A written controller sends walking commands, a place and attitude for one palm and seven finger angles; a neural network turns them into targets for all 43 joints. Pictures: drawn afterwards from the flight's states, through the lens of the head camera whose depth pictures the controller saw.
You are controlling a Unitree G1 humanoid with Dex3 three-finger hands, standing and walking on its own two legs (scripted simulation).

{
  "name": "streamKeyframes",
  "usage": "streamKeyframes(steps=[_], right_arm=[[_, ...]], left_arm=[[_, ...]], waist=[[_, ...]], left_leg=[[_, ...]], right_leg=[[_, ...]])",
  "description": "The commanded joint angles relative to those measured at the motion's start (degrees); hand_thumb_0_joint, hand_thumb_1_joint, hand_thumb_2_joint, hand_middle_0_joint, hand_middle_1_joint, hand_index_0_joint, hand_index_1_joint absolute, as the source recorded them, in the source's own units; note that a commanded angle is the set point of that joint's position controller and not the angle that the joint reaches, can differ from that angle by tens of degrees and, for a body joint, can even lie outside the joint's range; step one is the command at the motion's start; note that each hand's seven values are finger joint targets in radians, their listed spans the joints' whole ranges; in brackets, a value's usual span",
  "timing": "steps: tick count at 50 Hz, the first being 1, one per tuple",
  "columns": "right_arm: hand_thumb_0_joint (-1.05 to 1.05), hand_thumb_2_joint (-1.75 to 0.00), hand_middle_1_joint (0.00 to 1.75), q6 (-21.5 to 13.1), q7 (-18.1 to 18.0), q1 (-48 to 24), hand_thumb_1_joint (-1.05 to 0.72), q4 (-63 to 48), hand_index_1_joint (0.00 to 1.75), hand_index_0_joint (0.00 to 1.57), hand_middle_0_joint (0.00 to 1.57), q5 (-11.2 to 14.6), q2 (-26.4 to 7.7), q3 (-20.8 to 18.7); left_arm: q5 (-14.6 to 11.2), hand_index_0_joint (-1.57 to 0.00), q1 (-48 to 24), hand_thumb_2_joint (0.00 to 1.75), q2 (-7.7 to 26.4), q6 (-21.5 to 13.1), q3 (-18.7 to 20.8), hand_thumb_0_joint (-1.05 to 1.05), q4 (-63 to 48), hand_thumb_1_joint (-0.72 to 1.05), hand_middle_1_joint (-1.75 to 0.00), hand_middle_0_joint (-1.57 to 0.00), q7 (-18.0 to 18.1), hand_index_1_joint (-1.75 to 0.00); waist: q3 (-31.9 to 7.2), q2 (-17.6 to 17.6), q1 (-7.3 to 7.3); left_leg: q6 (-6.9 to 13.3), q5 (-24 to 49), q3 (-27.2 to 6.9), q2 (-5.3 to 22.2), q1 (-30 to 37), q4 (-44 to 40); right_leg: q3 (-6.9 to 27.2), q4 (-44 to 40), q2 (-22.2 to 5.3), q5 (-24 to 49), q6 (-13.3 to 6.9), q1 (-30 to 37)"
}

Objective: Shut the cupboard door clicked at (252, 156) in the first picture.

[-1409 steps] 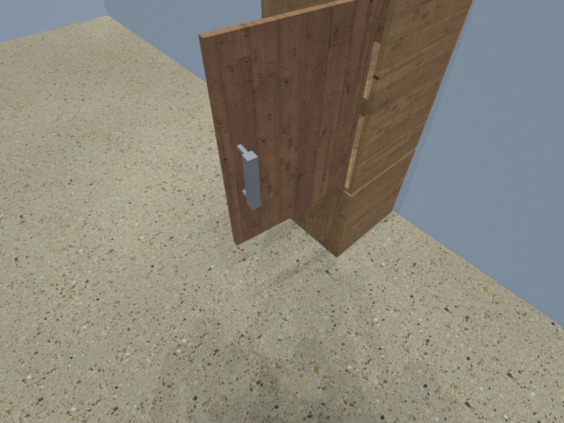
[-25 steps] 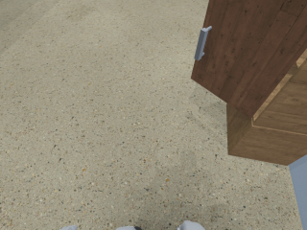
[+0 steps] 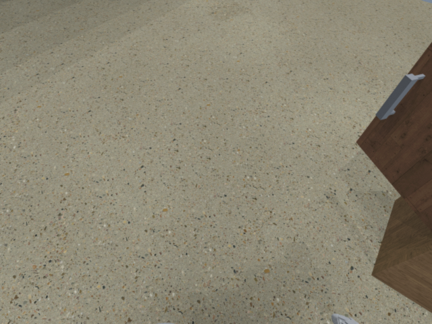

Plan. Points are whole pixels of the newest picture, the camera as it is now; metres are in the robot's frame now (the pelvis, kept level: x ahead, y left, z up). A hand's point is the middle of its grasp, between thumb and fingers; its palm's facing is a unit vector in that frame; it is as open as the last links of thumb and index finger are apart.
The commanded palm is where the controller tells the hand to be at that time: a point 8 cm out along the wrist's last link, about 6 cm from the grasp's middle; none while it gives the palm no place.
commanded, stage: walk to a spot facing it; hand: left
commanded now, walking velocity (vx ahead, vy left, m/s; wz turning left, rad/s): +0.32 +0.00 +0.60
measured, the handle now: (400, 97) +0.77 -0.53 -0.05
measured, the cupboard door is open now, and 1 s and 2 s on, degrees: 54 54 54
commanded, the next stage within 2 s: turn to face it in 0.72 s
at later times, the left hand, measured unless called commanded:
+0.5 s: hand (139, 300) +0.17 +0.16 -0.13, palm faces +0.29 -0.92 -0.25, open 7.4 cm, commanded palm none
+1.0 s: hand (114, 263) +0.25 +0.24 -0.16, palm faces +0.53 -0.81 -0.24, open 7.4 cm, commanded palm none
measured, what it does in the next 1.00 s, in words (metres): walks ahead, turning left: right foot, then left foot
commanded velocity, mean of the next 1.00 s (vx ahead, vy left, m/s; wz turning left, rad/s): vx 0.18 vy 0.00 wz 0.33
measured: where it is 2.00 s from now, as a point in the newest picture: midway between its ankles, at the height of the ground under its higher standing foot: (200, 269)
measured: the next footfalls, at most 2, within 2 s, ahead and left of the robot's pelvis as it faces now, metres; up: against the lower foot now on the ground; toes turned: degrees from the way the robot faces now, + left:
right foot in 0.32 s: +0.21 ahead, -0.13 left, +0.00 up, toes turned +3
left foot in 0.80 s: +0.33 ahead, +0.16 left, +0.00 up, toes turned +33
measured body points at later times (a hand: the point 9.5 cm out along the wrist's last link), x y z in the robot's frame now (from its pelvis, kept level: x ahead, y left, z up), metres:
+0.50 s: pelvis +0.16 -0.04 +0.02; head +0.20 -0.06 +0.47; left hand +0.16 +0.21 -0.11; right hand +0.25 -0.28 -0.14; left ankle +0.07 +0.09 -0.61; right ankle +0.17 -0.13 -0.72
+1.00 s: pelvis +0.30 +0.04 +0.01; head +0.34 +0.07 +0.46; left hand +0.22 +0.29 -0.14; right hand +0.53 -0.10 -0.12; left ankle +0.30 +0.14 -0.72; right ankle +0.38 -0.10 -0.67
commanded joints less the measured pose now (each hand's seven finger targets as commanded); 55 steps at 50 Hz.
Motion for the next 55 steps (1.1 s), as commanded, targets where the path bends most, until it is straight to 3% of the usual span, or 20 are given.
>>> streamKeyframes(steps=[1, 5, 12, 14, 15, 16, 17, 18, 20, 22, 29, 33, 37, 38, 39, 40, 41, 43, 46, 55], right_arm=[[0.0, -0.9, 0.3, -2.19, -2.2, 15.4, -0.9, 0.46, 0.3, 0.2, 0.2, -0.34, -12.6, -2.68], [0.0, -0.9, 0.3, -3.43, -2.52, 8.56, -0.9, -1.26, 0.3, 0.2, 0.2, -0.05, -9.79, -1.57], [0.0, -0.9, 0.3, -3.53, -2.04, 6.82, -0.9, 0.25, 0.3, 0.2, 0.2, -0.17, -10.3, -2.08], [0.0, -0.9, 0.3, -3.38, -2.0, 4.74, -0.9, 0.17, 0.3, 0.2, 0.2, 0.07, -9.57, -2.06], [0.0, -0.9, 0.3, -3.67, -1.78, 4.31, -0.9, -0.54, 0.3, 0.2, 0.2, 0.69, -7.42, -1.66], [0.0, -0.9, 0.3, -3.94, -1.41, 5.91, -0.9, -2.15, 0.3, 0.2, 0.2, 1.44, -2.68, -0.88], [0.0, -0.9, 0.3, -3.58, -1.43, 5.1, -0.9, -2.39, 0.3, 0.2, 0.2, 0.58, -4.95, -1.55], [0.0, -0.9, 0.3, -3.69, -1.09, 4.0, -0.9, -1.67, 0.3, 0.2, 0.2, 0.17, -4.54, -1.8], [0.0, -0.9, 0.3, -3.15, -0.22, 3.55, -0.9, 0.51, 0.3, 0.2, 0.2, -0.16, -2.9, -1.51], [0.0, -0.9, 0.3, -2.38, 0.48, 5.43, -0.9, 1.69, 0.3, 0.2, 0.2, 0.08, -0.58, -1.05], [0.0, -0.9, 0.3, -1.64, 1.64, -3.02, -0.9, -1.45, 0.3, 0.2, 0.2, 0.19, 2.19, 0.12], [0.0, -0.9, 0.3, -1.93, 2.06, -8.03, -0.9, -3.88, 0.3, 0.2, 0.2, 0.12, 1.25, 0.54], [0.0, -0.9, 0.3, -2.12, 0.98, 1.85, -0.9, -2.61, 0.3, 0.2, 0.2, -0.15, -3.03, -0.55], [0.0, -0.9, 0.3, -2.29, 0.46, 9.07, -0.9, -1.11, 0.3, 0.2, 0.2, -0.4, -6.18, -1.47], [0.0, -0.9, 0.3, -2.63, -0.23, 14.5, -0.9, -0.23, 0.3, 0.2, 0.2, -1.04, -14.05, -3.33], [0.0, -0.9, 0.3, -2.57, -0.94, 17.45, -0.9, 0.04, 0.3, 0.2, 0.2, 0.26, -18.3, -3.48], [0.0, -0.9, 0.3, -2.87, -1.53, 16.06, -0.9, -0.91, 0.3, 0.2, 0.2, 0.42, -16.55, -2.67], [0.0, -0.9, 0.3, -3.54, -2.89, 5.74, -0.9, -2.98, 0.3, 0.2, 0.2, 0.58, -11.24, -1.04], [0.0, -0.9, 0.3, -4.1, -3.48, 0.55, -0.9, -2.25, 0.3, 0.2, 0.2, 0.34, -5.47, 1.04], [0.0, -0.9, 0.3, -1.26, -3.09, -1.46, -0.9, 0.9, 0.3, 0.2, 0.2, 0.47, -5.55, -0.55]], left_arm=[[0.33, -0.2, -12.32, 0.9, 5.79, -2.17, 1.26, 0.0, -9.84, 0.9, -0.3, -0.2, 0.01, -0.3], [0.1, -0.2, -7.41, 0.9, 5.53, -2.0, 1.45, 0.0, -6.59, 0.9, -0.3, -0.2, -1.39, -0.3], [-0.03, -0.2, -6.18, 0.9, 4.86, -2.42, 1.29, 0.0, -6.42, 0.9, -0.3, -0.2, -2.1, -0.3], [0.13, -0.2, 1.74, 0.9, 6.03, -2.96, 2.08, 0.0, -4.15, 0.9, -0.3, -0.2, -1.87, -0.3], [0.42, -0.2, 10.03, 0.9, 9.7, -3.81, 3.1, 0.0, -2.12, 0.9, -0.3, -0.2, -1.36, -0.3], [1.18, -0.2, 16.3, 0.9, 16.81, -4.43, 4.55, 0.0, -1.31, 0.9, -0.3, -0.2, -0.35, -0.3], [0.42, -0.2, 14.12, 0.9, 15.47, -4.03, 3.95, 0.0, -1.56, 0.9, -0.3, -0.2, 0.34, -0.3], [0.51, -0.2, 9.09, 0.9, 12.8, -4.09, 3.3, 0.0, -2.6, 0.9, -0.3, -0.2, 0.66, -0.3], [0.57, -0.2, 2.08, 0.9, 6.25, -4.82, 1.55, 0.0, -3.34, 0.9, -0.3, -0.2, 0.98, -0.3], [0.7, -0.2, 2.17, 0.9, 4.24, -5.61, 1.14, 0.0, -2.58, 0.9, -0.3, -0.2, 1.09, -0.3], [0.47, -0.2, 8.74, 0.9, 3.92, -6.47, 0.8, 0.0, 1.96, 0.9, -0.3, -0.2, 1.4, -0.3], [0.46, -0.2, 10.15, 0.9, 5.68, -6.11, 0.95, 0.0, 2.58, 0.9, -0.3, -0.2, 1.46, -0.3], [0.04, -0.2, 7.24, 0.9, 9.65, -5.32, 1.82, 0.0, 1.12, 0.9, -0.3, -0.2, 1.44, -0.3], [-0.32, -0.2, 6.17, 0.9, 10.1, -5.06, 1.96, 0.0, 0.07, 0.9, -0.3, -0.2, 1.24, -0.3], [-1.27, -0.2, 6.75, 0.9, 7.14, -4.66, 1.66, 0.0, -2.06, 0.9, -0.3, -0.2, 0.3, -0.3], [-1.13, -0.2, 3.69, 0.9, 6.0, -4.37, 0.85, 0.0, -5.41, 0.9, -0.3, -0.2, 0.82, -0.3], [-0.94, -0.2, -0.27, 0.9, 6.14, -4.16, 0.84, 0.0, -7.53, 0.9, -0.3, -0.2, 1.64, -0.3], [-0.5, -0.2, 3.22, 0.9, 2.91, -2.68, 0.21, 0.0, -3.57, 0.9, -0.3, -0.2, 2.06, -0.3], [-0.11, -0.2, 8.86, 0.9, 0.31, -1.05, -0.53, 0.0, 0.91, 0.9, -0.3, -0.2, 1.34, -0.3], [0.38, -0.2, 6.27, 0.9, 2.13, 0.06, 0.28, 0.0, 0.78, 0.9, -0.3, -0.2, 0.11, -0.3]], waist=[[-4.38, 16.69, -7.52], [-2.59, 12.48, -2.79], [-0.84, 11.52, -0.67], [-2.5, 8.03, 3.33], [-6.18, -1.12, 7.29], [-11.66, -21.31, 9.56], [-9.04, -18.64, 7.35], [-5.34, -14.4, 5.14], [-2.39, -5.01, 0.93], [-3.67, -5.38, -0.49], [-1.86, -3.67, 0.78], [-0.51, -3.94, 1.66], [-6.92, -4.75, -4.21], [-11.75, -0.73, -8.23], [-17.75, 13.83, -9.37], [-20.66, 13.21, -9.48], [-14.0, 3.02, -8.63], [-12.09, 13.42, -3.91], [-11.2, 10.05, 1.11], [-2.6, 8.36, 2.95]], left_leg=[[12.52, 7.31, -28.63, 18.89, 18.18, -18.06], [9.96, 10.35, -18.56, 12.01, 13.33, -19.69], [9.42, 1.1, -16.92, 9.74, 2.12, -19.58], [7.55, -2.62, -15.86, 7.06, -6.3, -12.28], [5.22, -5.16, -11.84, 2.07, -14.29, 0.28], [1.84, -17.14, -3.75, -6.31, -23.0, 22.98], [2.49, -16.22, -8.33, -2.45, -25.19, 35.99], [2.36, -9.3, -9.31, -0.15, -26.1, 41.9], [1.16, 1.09, -8.13, 3.91, -22.05, 41.64], [0.21, 3.53, -5.27, 4.34, -19.7, 36.72], [-0.32, 6.24, 0.82, 4.08, -23.16, 19.02], [1.28, 5.07, 3.73, 2.81, -19.73, 8.31], [3.88, 6.21, 7.48, -3.33, 0.36, -0.18], [5.23, 15.19, 4.55, -1.65, 13.97, -5.11], [13.17, 37.72, -18.85, 15.91, 28.36, -4.88], [19.31, 52.26, -31.18, 25.83, 29.34, -8.39], [18.59, 56.26, -27.62, 25.39, 23.36, -8.28], [14.73, 38.61, -19.82, 21.29, 11.23, -12.91], [10.59, 35.66, -9.1, 14.51, 5.52, -14.21], [5.11, 4.04, -2.18, 12.27, -4.4, -10.24]], right_leg=[[9.14, 19.28, 2.11, -2.43, -0.08, -26.55], [9.28, 14.69, 3.04, 8.4, 0.84, -21.44], [5.37, -6.31, 6.98, 14.23, 1.25, -4.75], [5.05, -12.48, 8.59, 16.25, 0.56, 10.43], [11.67, -20.01, 3.32, 8.7, -1.0, 23.85], [36.41, -31.78, -15.49, -7.42, -6.73, 30.7], [45.05, -37.19, -19.23, -15.43, -9.14, 23.2], [43.0, -38.05, -18.11, -17.92, -9.51, 16.74], [23.51, -35.28, -13.24, -1.42, -7.54, 7.43], [11.56, -33.18, -10.21, 15.4, -6.9, 8.49], [-1.33, -30.8, -9.95, 43.15, -6.99, 18.77], [-3.22, -28.01, -11.66, 50.7, -6.9, 21.51], [-7.96, -8.71, -11.28, 64.19, -4.78, 17.21], [-7.85, 4.33, -9.66, 54.23, -2.89, 9.21], [-6.53, 24.16, 0.07, 9.88, 0.95, -9.3], [2.87, 32.77, 3.81, -10.26, 0.52, -16.8], [7.57, 33.28, 3.22, -5.64, 0.44, -18.76], [11.03, 29.38, 0.85, -2.47, 0.61, -15.33], [10.41, 18.42, 2.4, 5.0, 0.18, -7.5], [8.16, -13.17, 8.02, 18.39, -1.28, 5.55]])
